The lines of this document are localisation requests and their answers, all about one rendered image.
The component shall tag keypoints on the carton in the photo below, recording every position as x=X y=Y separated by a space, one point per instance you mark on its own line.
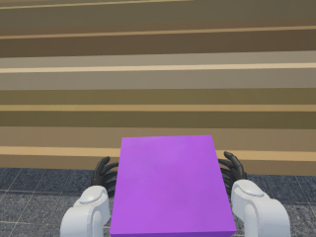
x=170 y=186

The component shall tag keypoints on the right robot forearm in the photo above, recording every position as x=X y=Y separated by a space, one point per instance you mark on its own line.
x=262 y=216

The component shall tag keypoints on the left robot forearm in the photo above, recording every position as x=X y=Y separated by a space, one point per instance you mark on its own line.
x=88 y=215

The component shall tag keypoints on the left robot hand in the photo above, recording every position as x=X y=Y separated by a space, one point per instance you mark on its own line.
x=100 y=177

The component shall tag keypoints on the right robot hand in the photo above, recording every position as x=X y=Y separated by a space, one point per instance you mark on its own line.
x=235 y=173

